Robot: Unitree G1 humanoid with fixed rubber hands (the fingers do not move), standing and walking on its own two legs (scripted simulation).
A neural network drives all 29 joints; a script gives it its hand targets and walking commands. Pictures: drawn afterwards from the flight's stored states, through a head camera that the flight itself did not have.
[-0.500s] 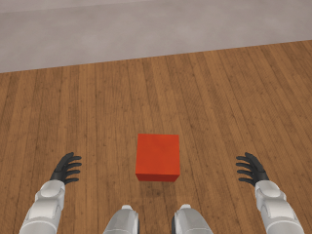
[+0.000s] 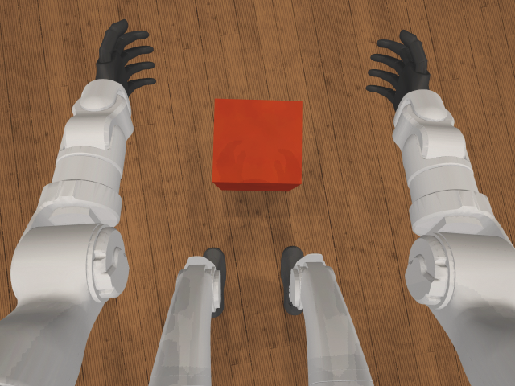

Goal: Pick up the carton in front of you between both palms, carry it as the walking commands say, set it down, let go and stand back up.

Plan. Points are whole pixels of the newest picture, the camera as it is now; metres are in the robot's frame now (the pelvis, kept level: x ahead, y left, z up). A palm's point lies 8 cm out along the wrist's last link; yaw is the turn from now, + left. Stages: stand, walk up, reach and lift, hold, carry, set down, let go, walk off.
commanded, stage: reach and lift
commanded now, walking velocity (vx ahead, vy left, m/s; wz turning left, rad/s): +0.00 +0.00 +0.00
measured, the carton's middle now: (256, 151) +0.51 -0.01 -0.52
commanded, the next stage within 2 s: none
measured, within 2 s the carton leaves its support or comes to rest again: leaves its support in 1.82 s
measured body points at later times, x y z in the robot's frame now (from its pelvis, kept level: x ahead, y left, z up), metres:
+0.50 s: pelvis +0.01 +0.00 -0.14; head +0.36 +0.00 +0.16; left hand +0.53 +0.19 -0.30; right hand +0.51 -0.21 -0.30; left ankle +0.09 +0.12 -0.61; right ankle +0.09 -0.12 -0.61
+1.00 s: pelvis -0.03 +0.00 -0.27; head +0.35 +0.00 -0.04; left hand +0.53 +0.18 -0.47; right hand +0.52 -0.20 -0.47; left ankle +0.09 +0.12 -0.61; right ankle +0.09 -0.12 -0.61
